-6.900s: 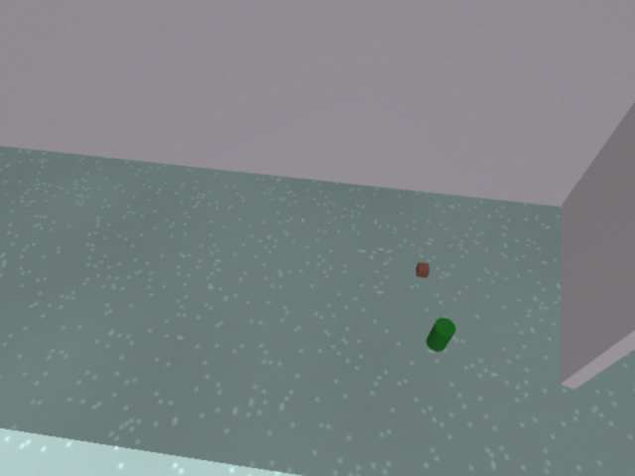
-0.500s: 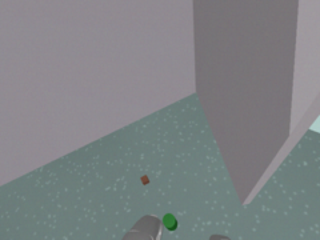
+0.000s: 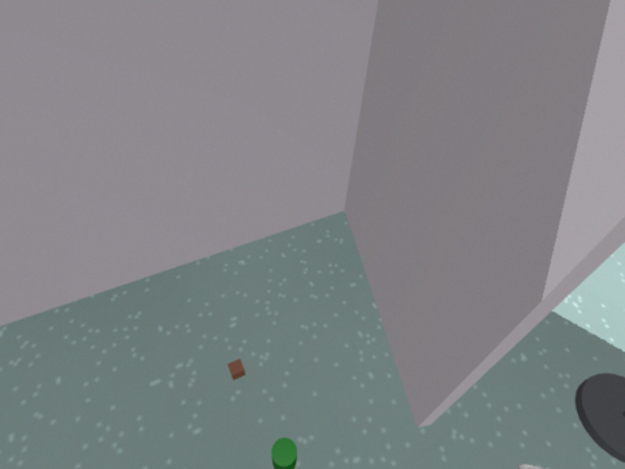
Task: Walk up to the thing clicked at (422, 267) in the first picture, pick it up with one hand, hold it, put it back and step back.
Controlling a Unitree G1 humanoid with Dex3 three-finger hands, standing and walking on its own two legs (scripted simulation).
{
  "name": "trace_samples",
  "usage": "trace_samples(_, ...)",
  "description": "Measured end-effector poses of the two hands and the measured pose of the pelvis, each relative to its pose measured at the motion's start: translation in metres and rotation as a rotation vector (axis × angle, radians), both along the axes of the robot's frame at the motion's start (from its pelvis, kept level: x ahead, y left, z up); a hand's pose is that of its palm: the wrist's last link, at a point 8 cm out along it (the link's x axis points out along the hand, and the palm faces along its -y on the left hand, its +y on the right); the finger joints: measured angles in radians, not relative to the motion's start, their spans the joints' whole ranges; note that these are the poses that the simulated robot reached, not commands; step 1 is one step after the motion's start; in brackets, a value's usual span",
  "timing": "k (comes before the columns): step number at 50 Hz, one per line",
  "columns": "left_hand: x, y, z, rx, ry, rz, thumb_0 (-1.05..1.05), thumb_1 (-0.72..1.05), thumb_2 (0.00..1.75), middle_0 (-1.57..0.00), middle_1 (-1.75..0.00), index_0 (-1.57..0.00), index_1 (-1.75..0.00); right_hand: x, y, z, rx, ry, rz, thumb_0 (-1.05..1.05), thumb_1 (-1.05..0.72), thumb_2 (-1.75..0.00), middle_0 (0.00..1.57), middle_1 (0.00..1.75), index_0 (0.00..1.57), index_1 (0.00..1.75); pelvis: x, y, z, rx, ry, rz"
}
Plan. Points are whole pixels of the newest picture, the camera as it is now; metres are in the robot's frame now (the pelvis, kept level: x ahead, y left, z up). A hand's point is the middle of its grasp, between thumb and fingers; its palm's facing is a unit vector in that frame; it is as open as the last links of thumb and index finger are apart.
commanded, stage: stand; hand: left
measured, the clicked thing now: (236, 369) +0.52 +0.21 -0.74
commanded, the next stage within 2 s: none
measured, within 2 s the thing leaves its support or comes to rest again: neither
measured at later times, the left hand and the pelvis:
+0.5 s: hand out of the picture +0.12 +0.25 -0.13, palm faces -0.03 -0.93 -0.35, open 7.4 cm; pelvis +0.02 -0.01 +0.02, yaw +0 degrees
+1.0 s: hand out of the picture +0.10 +0.26 -0.14, palm faces -0.02 -0.94 -0.35, open 7.4 cm; pelvis +0.03 +0.00 +0.02, yaw +0 degrees
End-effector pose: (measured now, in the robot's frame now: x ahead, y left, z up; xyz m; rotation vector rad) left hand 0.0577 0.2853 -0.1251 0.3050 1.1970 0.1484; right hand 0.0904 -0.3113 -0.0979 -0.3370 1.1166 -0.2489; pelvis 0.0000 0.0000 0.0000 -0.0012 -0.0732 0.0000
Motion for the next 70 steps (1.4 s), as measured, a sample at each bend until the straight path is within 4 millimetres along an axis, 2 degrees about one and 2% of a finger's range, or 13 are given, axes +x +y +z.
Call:
trace_samples(12,0.031,0.016,0.031,0.069,-0.020,0.013,0.00,0.91,0.89,-0.20,-0.30,-0.20,-0.30,-0.010,0.016,-0.016,0.095,0.095,0.008,0.00,-0.90,-0.90,0.20,0.30,0.20,0.30,0.012,-0.004,0.013,0.002,0.012,-0.001)
trace_samples(23,0.053,0.011,0.031,0.053,-0.032,0.011,0.00,0.91,0.89,-0.20,-0.30,-0.20,-0.30,-0.006,0.008,-0.009,0.069,0.118,-0.008,0.00,-0.90,-0.90,0.20,0.30,0.20,0.30,0.018,-0.005,0.016,0.003,0.022,-0.004)
trace_samples(34,0.049,0.006,0.022,0.022,0.005,0.018,0.00,0.91,0.89,-0.20,-0.30,-0.20,-0.30,0.007,0.003,0.001,0.036,0.107,-0.008,0.00,-0.90,-0.90,0.20,0.30,0.20,0.30,0.023,-0.004,0.018,-0.001,0.032,-0.008)
trace_samples(52,0.040,0.018,0.025,0.043,0.045,0.045,0.00,0.91,0.89,-0.20,-0.30,-0.20,-0.30,0.019,0.018,-0.005,0.060,0.108,0.013,0.00,-0.90,-0.90,0.20,0.30,0.20,0.30,0.031,0.001,0.019,0.000,0.040,-0.007)
trace_samples(70,0.047,0.014,0.024,0.033,0.029,0.039,0.00,0.91,0.89,-0.20,-0.30,-0.20,-0.30,0.018,0.014,-0.003,0.049,0.114,0.010,0.00,-0.90,-0.90,0.20,0.30,0.20,0.30,0.034,0.001,0.019,0.001,0.041,-0.004)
